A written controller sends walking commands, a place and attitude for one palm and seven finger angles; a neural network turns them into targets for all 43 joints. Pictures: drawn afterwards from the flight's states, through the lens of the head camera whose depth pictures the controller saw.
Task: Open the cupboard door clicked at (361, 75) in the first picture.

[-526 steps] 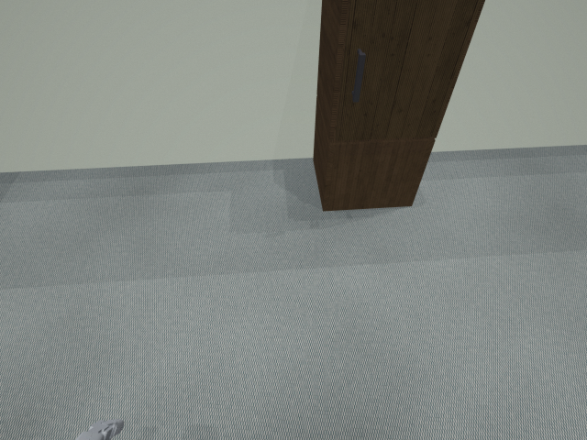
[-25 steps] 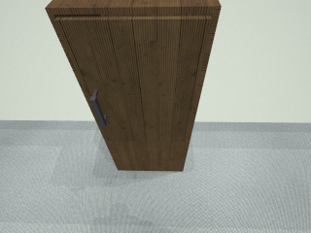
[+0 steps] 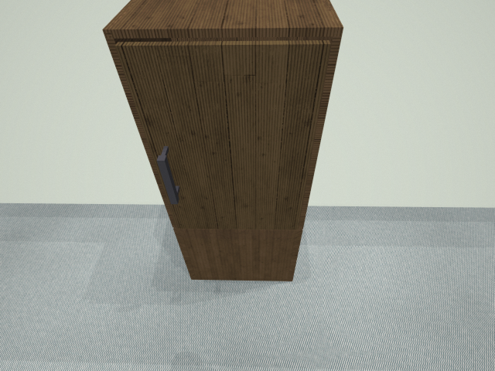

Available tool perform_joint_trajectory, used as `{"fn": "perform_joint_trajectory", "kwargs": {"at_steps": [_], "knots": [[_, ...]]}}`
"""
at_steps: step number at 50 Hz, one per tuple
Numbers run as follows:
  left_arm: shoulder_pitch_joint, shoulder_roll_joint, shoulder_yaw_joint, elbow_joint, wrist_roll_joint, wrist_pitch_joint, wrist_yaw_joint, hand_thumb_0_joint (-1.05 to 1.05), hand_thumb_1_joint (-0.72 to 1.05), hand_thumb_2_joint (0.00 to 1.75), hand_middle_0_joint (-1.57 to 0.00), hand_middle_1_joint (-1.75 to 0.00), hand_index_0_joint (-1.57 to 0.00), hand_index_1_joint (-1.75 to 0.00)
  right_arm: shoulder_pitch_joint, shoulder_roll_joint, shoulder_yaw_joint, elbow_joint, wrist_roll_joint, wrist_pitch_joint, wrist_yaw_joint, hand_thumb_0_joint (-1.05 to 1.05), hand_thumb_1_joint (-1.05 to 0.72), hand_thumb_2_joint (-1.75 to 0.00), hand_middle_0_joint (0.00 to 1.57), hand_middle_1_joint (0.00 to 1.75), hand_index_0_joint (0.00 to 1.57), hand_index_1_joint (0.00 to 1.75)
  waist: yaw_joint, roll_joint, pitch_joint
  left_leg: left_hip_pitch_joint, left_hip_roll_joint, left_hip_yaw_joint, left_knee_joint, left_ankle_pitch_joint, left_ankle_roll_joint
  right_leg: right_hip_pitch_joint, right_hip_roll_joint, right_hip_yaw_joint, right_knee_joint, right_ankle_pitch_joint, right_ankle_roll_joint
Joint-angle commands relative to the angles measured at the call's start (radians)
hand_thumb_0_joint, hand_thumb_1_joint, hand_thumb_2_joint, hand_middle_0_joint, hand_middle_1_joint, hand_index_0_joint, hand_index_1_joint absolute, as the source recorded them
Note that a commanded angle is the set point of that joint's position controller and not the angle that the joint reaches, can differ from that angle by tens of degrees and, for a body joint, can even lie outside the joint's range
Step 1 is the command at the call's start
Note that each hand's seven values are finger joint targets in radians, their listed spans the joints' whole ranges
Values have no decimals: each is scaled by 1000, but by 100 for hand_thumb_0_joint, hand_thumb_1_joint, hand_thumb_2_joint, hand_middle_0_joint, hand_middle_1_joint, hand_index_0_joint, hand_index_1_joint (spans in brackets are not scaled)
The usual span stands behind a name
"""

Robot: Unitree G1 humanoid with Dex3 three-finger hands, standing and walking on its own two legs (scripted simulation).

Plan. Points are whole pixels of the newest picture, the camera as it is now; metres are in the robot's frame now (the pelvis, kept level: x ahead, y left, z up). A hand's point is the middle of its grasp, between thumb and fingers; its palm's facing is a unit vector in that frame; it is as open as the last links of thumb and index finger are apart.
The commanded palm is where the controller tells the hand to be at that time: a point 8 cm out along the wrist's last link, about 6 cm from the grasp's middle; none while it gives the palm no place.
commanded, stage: come to a stop and stand still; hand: left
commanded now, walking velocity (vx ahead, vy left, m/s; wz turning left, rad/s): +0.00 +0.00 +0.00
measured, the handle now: (170, 176) +0.57 +0.24 -0.07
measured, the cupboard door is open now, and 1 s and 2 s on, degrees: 0 0 0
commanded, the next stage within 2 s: look again from close up in 0.18 s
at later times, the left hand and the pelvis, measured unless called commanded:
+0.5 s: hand out of the picture +0.03 +0.17 -0.17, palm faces +0.00 -0.98 -0.21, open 7.4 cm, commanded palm none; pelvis +0.01 -0.01 +0.00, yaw +0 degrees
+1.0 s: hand out of the picture +0.12 +0.18 -0.13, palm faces +0.19 -0.96 -0.21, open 7.4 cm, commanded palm +0.13 +0.22 -0.07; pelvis +0.03 -0.02 +0.00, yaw +1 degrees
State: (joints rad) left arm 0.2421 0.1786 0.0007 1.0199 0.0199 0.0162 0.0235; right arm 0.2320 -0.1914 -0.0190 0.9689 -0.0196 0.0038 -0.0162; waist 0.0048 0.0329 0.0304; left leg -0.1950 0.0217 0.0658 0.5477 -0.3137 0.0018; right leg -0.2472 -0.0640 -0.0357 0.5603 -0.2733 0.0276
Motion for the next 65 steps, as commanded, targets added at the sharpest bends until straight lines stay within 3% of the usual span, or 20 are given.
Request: {"fn": "perform_joint_trajectory", "kwargs": {"at_steps": [1, 10, 21, 36, 45, 46, 47, 48, 49, 50, 51, 52, 53, 54, 55, 57, 59, 60, 63, 65], "knots": [[12, 126, 19, -56, -1, -21, 3, 0, 90, 90, -20, -30, -20, -30, 51, -113, -12, -36, -3, -20, 4, 0, -90, -90, 20, 30, 20, 30, -11, -22, 79, -105, 79, -119, -233, -135, 39, -51, -12, 63, -141, -123, -45], [39, 141, 16, -24, -4, -34, -1, 0, 90, 90, -20, -30, -20, -30, 85, -106, 0, 15, 2, -29, 3, 0, -90, -90, 20, 30, 20, 30, -9, -54, 25, -51, 67, -86, -196, -14, 33, -31, -41, 85, -167, -89, -51], [54, 136, 19, 24, -7, -43, 4, 0, 90, 90, -20, -30, -20, -30, 110, -87, 8, 87, 6, -41, -7, 0, -90, -90, 20, 30, 20, 30, 0, -46, -10, -19, 78, -68, -157, 175, 24, 44, -54, 67, -114, 158, -59], [5, 138, 28, 24, -3, -40, 5, 0, 90, 90, -20, -30, -20, -30, 73, -88, 2, 104, 3, -37, -12, 0, -90, -90, 20, 30, 20, 30, -2, -49, 21, -8, 83, -66, -159, 197, 19, 37, -49, 65, -119, 185, -60], [-3, 159, 34, 20, -3, -46, 4, 0, 90, 90, -20, -30, -20, -30, 40, -111, -4, 104, 3, -38, -14, 0, -90, -90, 20, 30, 20, 30, 0, -48, -20, 31, 86, -60, -143, 264, 15, 67, -57, 66, -114, 291, -65], [129, 137, 32, 67, -8, -51, 47, 0, 90, 90, -20, -30, -20, -30, -48, -123, -18, 32, 18, -33, -6, 0, -90, -90, 20, 30, 20, 30, 40, -102, 4, -63, 94, -9, 75, 190, -23, 82, -130, 144, -141, 639, -35], [-667, 386, 220, -1462, -188, -286, 39, 0, 88, 89, -20, -32, -20, -32, -14, -233, -31, -286, 63, -195, -43, 0, -90, -90, 20, 30, 20, 30, -69, 90, -476, 136, -22, -31, -91, 397, 23, 192, -32, 52, -36, 595, -75], [-81, 290, 206, -1095, -105, -230, 58, 0, 85, 88, -20, -33, -20, -33, -69, -154, -21, -229, 37, -277, -82, 0, -90, -90, 20, 30, 20, 30, 28, 247, -422, 209, 0, -4, -89, 592, 34, 159, 32, 13, 12, 418, -86], [-67, 200, 151, -1008, -143, -192, 92, 0, 83, 87, -21, -34, -21, -34, -80, -165, -22, -174, 55, -299, -82, 0, -90, -90, 20, 30, 20, 30, 1, 210, -316, 121, 12, -22, -64, 496, 2, 70, 35, -40, -20, 275, -72], [174, -31, 29, -855, -168, -113, 68, 0, 81, 86, -21, -36, -21, -36, -39, -127, -24, -184, 70, -299, -71, 0, -90, -90, 20, 30, 20, 30, -24, 78, -188, 50, 12, -31, -64, 452, 11, -4, 39, -59, -33, 255, -50], [-39, 21, 71, -1009, -184, -153, 45, 0, 78, 85, -21, -37, -21, -37, -63, -167, -35, -267, 61, -316, -63, 0, -90, -90, 20, 30, 20, 30, -50, 7, -57, -42, 1, -59, -33, 384, 7, -76, 35, -67, -20, 258, -39], [-35, 77, 143, -966, -178, -213, 18, 0, 76, 84, -21, -39, -21, -39, -41, -183, -60, -277, 42, -323, -65, 0, -90, -90, 20, 30, 20, 30, -59, -103, -76, -91, -8, -50, 8, 305, 11, -138, 44, -79, -3, 197, -31], [67, 38, 154, -839, -181, -272, -18, 0, 74, 83, -21, -40, -21, -40, -44, -175, -67, -293, 34, -329, -64, 0, -90, -90, 20, 30, 20, 30, -41, -215, -15, -194, -15, -54, 47, 231, 9, -216, 54, -94, 32, 129, -25], [194, 22, 177, -715, -187, -321, -64, 0, 71, 82, -21, -42, -21, -42, -53, -174, -71, -326, 36, -331, -50, 0, -90, -90, 20, 30, 20, 30, -3, -230, 18, -280, -27, -56, 91, 175, 2, -262, 53, -92, 76, 80, -32], [235, -17, 167, -683, -205, -393, -117, 0, 69, 81, -22, -43, -22, -43, -58, -164, -69, -353, 31, -335, -35, 0, -90, -90, 20, 30, 20, 30, 14, -298, -19, -351, -32, -53, 144, 125, -5, -310, 54, -89, 137, 36, -31], [287, -1, 202, -691, -242, -551, -233, 0, 64, 79, -22, -47, -22, -47, -85, -166, -85, -407, 21, -349, -11, 0, -90, -90, 20, 30, 20, 30, 57, -284, -120, -469, -45, -33, 259, 74, -15, -348, 52, -57, 252, 18, -40], [287, 61, 259, -667, -269, -675, -360, 0, 60, 77, -22, -50, -22, -50, -89, -176, -96, -454, 26, -353, 16, 0, -90, -90, 20, 30, 20, 30, 80, -154, -214, -541, -57, -26, 363, 91, -25, -356, 40, -15, 365, 82, -61], [238, 79, 253, -715, -275, -730, -425, 0, 57, 76, -22, -51, -22, -51, -103, -183, -94, -484, 24, -356, 27, 0, -90, -90, 20, 30, 20, 30, 71, -88, -262, -579, -60, -22, 418, 86, -24, -391, 34, 0, 414, 93, -65], [132, 153, 313, -864, -319, -722, -467, 0, 50, 73, -23, -55, -23, -55, -130, -183, -95, -574, 34, -350, 17, 0, -90, -90, 20, 30, 20, 30, 77, -24, -417, -649, -64, 0, 511, 29, -2, -436, 29, 59, 465, -10, -52], [6, 183, 333, -997, -354, -696, -454, 0, 46, 71, -23, -58, -23, -58, -130, -181, -88, -611, 39, -339, 5, 0, -90, -90, 20, 30, 20, 30, 55, -10, -425, -692, -53, -19, 540, -84, 2, -502, 31, 96, 437, -225, -44]]}}
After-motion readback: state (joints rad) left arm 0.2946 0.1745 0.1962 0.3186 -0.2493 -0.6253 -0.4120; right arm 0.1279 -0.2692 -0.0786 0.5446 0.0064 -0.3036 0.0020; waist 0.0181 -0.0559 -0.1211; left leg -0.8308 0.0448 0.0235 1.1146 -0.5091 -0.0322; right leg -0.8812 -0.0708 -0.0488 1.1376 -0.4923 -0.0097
